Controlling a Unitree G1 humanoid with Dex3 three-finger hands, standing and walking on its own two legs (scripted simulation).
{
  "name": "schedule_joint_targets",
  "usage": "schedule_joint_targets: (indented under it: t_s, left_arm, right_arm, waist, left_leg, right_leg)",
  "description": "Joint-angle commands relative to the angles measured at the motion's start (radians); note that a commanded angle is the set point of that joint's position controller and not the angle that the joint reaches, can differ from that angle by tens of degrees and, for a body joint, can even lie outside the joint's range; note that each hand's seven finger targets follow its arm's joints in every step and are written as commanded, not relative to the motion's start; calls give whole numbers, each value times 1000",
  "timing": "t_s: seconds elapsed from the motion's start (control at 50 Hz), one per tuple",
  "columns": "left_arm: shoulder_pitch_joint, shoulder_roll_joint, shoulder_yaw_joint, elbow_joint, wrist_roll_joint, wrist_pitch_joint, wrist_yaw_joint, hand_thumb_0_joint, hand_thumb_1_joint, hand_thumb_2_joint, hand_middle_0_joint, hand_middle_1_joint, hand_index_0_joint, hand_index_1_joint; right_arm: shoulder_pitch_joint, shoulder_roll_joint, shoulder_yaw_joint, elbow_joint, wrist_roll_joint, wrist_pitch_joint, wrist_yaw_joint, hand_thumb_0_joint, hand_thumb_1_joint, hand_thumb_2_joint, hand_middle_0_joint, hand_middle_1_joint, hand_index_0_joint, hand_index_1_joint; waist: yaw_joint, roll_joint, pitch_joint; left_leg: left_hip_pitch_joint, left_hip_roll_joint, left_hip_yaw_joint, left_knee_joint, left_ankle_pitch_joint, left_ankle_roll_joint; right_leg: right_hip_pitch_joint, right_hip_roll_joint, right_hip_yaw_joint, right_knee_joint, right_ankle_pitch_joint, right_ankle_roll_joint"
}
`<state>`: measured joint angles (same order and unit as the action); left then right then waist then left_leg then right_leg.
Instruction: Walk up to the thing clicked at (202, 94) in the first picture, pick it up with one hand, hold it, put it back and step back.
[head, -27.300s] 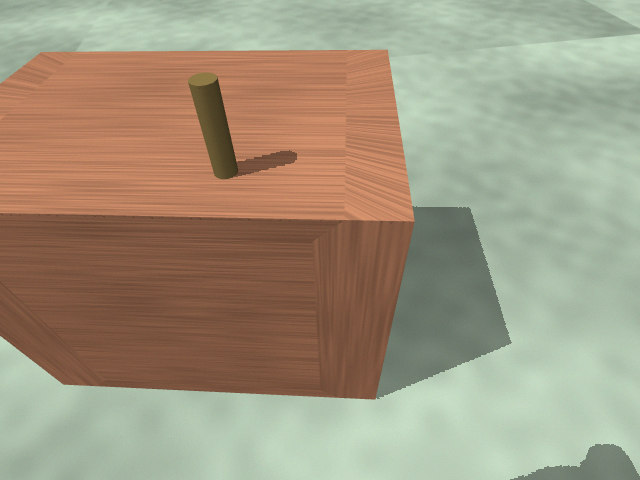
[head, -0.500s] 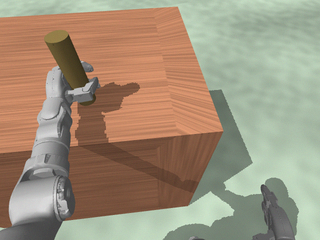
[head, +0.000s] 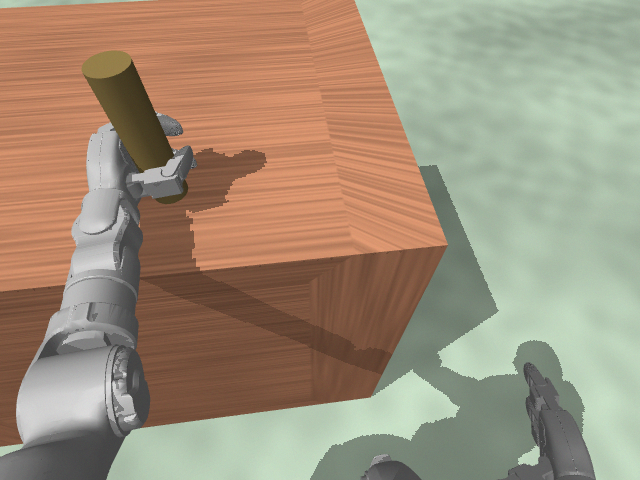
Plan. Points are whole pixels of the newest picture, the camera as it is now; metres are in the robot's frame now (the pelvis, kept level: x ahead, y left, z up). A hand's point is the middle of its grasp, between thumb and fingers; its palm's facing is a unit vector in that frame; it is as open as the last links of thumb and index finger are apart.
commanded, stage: loosen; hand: left
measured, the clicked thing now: (144, 138) +0.50 +0.16 +0.16
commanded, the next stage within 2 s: open in 0.16 s
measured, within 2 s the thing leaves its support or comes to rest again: neither
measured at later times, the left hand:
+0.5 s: hand (168, 154) +0.50 +0.14 +0.13, palm faces +0.05 -1.00 +0.03, open 9.1 cm
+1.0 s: hand (127, 126) +0.50 +0.17 +0.18, palm faces +0.10 -0.99 +0.02, open 16.7 cm
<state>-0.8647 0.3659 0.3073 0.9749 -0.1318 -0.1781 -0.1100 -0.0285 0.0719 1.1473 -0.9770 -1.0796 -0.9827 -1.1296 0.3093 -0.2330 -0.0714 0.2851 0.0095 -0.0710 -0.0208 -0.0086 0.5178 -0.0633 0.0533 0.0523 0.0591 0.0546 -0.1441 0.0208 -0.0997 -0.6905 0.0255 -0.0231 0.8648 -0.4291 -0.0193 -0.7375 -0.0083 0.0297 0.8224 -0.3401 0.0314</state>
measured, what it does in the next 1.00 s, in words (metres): stands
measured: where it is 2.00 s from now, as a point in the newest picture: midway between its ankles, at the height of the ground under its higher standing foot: outside the picture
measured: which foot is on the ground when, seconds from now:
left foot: down 0.00-1.00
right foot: down 0.00-1.00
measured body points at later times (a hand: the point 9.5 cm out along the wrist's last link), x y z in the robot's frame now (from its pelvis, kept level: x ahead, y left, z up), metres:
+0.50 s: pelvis +0.00 +0.00 +0.00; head +0.08 +0.00 +0.44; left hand +0.50 +0.20 +0.13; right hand +0.15 -0.28 -0.05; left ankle -0.01 +0.13 -0.70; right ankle +0.03 -0.14 -0.70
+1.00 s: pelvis +0.01 +0.00 +0.00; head +0.07 +0.00 +0.45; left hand +0.49 +0.23 +0.18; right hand +0.15 -0.28 -0.04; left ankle -0.01 +0.13 -0.70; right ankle +0.03 -0.14 -0.70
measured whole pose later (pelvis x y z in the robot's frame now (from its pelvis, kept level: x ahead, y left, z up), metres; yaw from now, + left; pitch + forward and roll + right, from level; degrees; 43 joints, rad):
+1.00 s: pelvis +0.01 +0.00 +0.00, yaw +0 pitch +13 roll -1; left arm -0.88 0.42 0.37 0.91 -0.12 -0.13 -0.09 -0.02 -0.44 0.08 -0.17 -0.07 -0.14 -0.09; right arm 0.33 -0.25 -0.07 0.24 0.02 -0.04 -0.02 -0.01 0.51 -0.06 0.05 0.05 0.06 0.05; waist -0.14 0.02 -0.11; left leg -0.64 0.03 -0.02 0.85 -0.44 -0.02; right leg -0.69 -0.01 0.03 0.82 -0.35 0.03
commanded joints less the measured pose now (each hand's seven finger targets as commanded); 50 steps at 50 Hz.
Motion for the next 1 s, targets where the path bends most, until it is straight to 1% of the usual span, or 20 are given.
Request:
schedule_joint_targets:
  t_s: [0.0,0.04,0.08,0.14,0.24,0.36,0.4,0.42,0.48,0.5,0.58,0.6,0.62,0.64,0.68,0.72,0.86,0.92,0.96,0.98]
  left_arm:
    - [-570,184,1,-263,-7,-75,6,0,489,1249,-1381,-1342,-1350,-1377]
    - [-473,242,46,-154,5,-62,24,0,477,1258,-1351,-1336,-1323,-1369]
    - [-516,228,31,-224,11,-70,33,0,562,1187,-1378,-1289,-1372,-1296]
    - [-539,220,45,-256,-4,-78,38,0,358,947,-1249,-1104,-1269,-1079]
    - [-519,222,48,-215,1,-80,32,0,94,641,-1164,-950,-1176,-930]
    - [-503,212,33,-190,3,-72,26,0,-132,414,-812,-604,-797,-611]
    - [-466,231,54,-170,6,-68,25,0,-208,369,-737,-533,-718,-545]
    - [-561,215,28,-275,3,-81,21,0,-215,356,-705,-504,-685,-518]
    - [-442,235,66,-117,3,-62,18,0,-240,290,-610,-413,-590,-426]
    - [-494,187,21,-211,-1,-74,11,0,-251,284,-571,-382,-549,-398]
    - [-497,230,50,-215,-2,-71,6,0,-330,179,-447,-255,-419,-275]
    - [-550,177,7,-270,-6,-79,4,0,-347,152,-399,-208,-366,-233]
    - [-544,221,36,-268,-3,-78,9,0,-343,133,-377,-181,-341,-208]
    - [-457,208,40,-156,1,-64,12,0,-354,114,-352,-154,-315,-182]
    - [-469,221,49,-182,-2,-69,14,0,-400,89,-304,-116,-267,-145]
    - [-518,194,21,-242,-6,-74,11,0,-443,49,-248,-68,-213,-96]
    - [-546,364,111,-300,11,-59,34,0,-463,52,-93,-31,-73,-48]
    - [-633,368,86,-406,4,-43,17,0,-430,53,-82,-18,-56,-41]
    - [-621,390,90,-348,8,-10,5,0,-448,36,-77,-4,-48,-29]
    - [-637,351,51,-337,8,9,-7,0,-455,31,-73,0,-45,-23]
  right_arm:
    - [-31,-120,-48,-153,-1,-55,-14,0,526,-60,50,50,50,50]
    - [2,-176,-97,-123,-7,-48,-20,0,536,-57,50,50,50,50]
    - [-5,-156,-81,-160,-9,-48,-9,0,539,-50,50,49,49,49]
    - [-21,-149,-80,-202,-7,-46,-8,0,531,-43,50,49,50,49]
    - [-18,-137,-67,-200,-3,-46,-9,0,508,-47,50,49,50,50]
    - [11,-145,-78,-185,-4,-41,-12,0,510,-53,50,50,50,50]
    - [21,-151,-78,-184,-6,-40,-8,0,516,-54,50,50,50,50]
    - [19,-126,-63,-180,-6,-33,-3,0,520,-54,50,50,50,50]
    - [26,-150,-79,-185,-4,-31,-9,0,521,-54,51,50,50,50]
    - [-7,-128,-63,-198,-3,-33,-4,0,526,-54,51,50,51,50]
    - [15,-152,-82,-199,-2,-31,-8,0,514,-58,51,51,51,51]
    - [-7,-123,-61,-196,0,-32,-3,0,518,-58,51,51,51,51]
    - [1,-143,-77,-203,1,-33,-6,0,514,-60,51,51,51,51]
    - [-2,-149,-78,-194,1,-32,-8,0,514,-60,51,51,51,51]
    - [-5,-154,-75,-201,-1,-31,-4,0,516,-60,51,51,51,51]
    - [1,-130,-66,-196,2,-29,-3,0,518,-59,51,51,51,51]
    - [-1,-173,-98,-230,6,-14,-8,0,527,-55,50,50,50,50]
    - [-6,-133,-60,-228,17,-20,-10,0,518,-59,51,50,50,50]
    - [6,-135,-54,-184,23,-24,-16,0,509,-62,51,50,50,50]
    - [15,-112,-33,-125,24,-23,-14,0,512,-61,51,50,50,50]
  waist:
    - [-7,73,-501]
    - [-14,35,-412]
    - [-6,74,-446]
    - [1,56,-478]
    - [-4,18,-484]
    - [-8,40,-466]
    - [-10,41,-451]
    - [-3,67,-497]
    - [-14,-14,-427]
    - [-8,6,-445]
    - [-11,39,-493]
    - [-3,55,-495]
    - [-1,46,-520]
    - [-9,6,-451]
    - [-5,10,-468]
    - [-8,40,-486]
    - [18,39,-514]
    - [26,91,-566]
    - [16,78,-527]
    - [19,106,-510]
  left_leg:
    - [256,-1,15,-84,378,20]
    - [203,-2,15,-82,330,24]
    - [223,-4,15,-84,329,19]
    - [212,-4,13,-85,345,20]
    - [187,-8,21,-80,328,29]
    - [211,-9,23,-72,349,25]
    - [182,-8,23,-73,344,24]
    - [194,-13,28,-72,344,27]
    - [149,-16,34,-72,306,35]
    - [145,-19,34,-75,297,35]
    - [208,-11,28,-65,368,31]
    - [211,-13,28,-68,369,29]
    - [222,-10,26,-69,385,27]
    - [197,-7,22,-69,364,29]
    - [182,-8,21,-70,357,28]
    - [205,-14,30,-62,358,30]
    - [205,-20,32,-77,381,29]
    - [268,-20,33,-91,407,23]
    - [271,-18,34,-101,431,24]
    - [282,-15,29,-109,431,21]
  right_leg:
    - [225,21,-49,-61,318,-46]
    - [188,21,-48,-67,279,-46]
    - [200,22,-50,-64,273,-50]
    - [241,23,-51,-56,291,-49]
    - [253,21,-44,-53,300,-40]
    - [227,23,-45,-57,304,-42]
    - [233,20,-43,-52,306,-44]
    - [249,18,-37,-56,319,-42]
    - [260,15,-34,-64,306,-33]
    - [270,14,-33,-63,307,-34]
    - [255,16,-37,-50,346,-38]
    - [256,17,-38,-52,345,-40]
    - [270,17,-41,-45,355,-42]
    - [239,21,-44,-49,328,-40]
    - [256,18,-43,-47,327,-42]
    - [257,16,-37,-49,338,-38]
    - [346,10,-31,-60,372,-35]
    - [378,11,-31,-71,387,-36]
    - [380,11,-32,-83,412,-37]
    - [358,15,-34,-90,394,-41]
